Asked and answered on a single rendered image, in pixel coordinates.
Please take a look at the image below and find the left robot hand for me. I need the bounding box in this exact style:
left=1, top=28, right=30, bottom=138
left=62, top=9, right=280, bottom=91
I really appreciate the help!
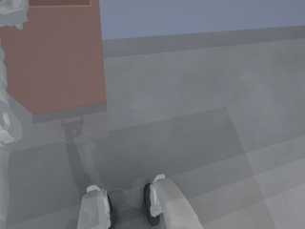
left=0, top=0, right=30, bottom=30

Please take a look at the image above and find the cabinet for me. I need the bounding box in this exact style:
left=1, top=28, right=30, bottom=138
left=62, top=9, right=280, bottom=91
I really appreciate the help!
left=0, top=0, right=107, bottom=115

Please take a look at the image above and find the right robot shin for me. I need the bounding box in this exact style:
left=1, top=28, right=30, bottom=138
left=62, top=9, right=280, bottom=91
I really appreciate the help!
left=150, top=174, right=165, bottom=217

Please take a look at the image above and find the left robot forearm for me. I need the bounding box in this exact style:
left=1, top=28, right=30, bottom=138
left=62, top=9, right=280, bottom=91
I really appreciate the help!
left=0, top=38, right=10, bottom=107

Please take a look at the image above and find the robot left upper arm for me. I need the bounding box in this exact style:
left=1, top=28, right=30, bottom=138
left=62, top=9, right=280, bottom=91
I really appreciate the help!
left=0, top=100, right=23, bottom=229

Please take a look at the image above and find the right robot foot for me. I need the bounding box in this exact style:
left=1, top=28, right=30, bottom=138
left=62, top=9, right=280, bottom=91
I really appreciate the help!
left=143, top=183, right=160, bottom=226

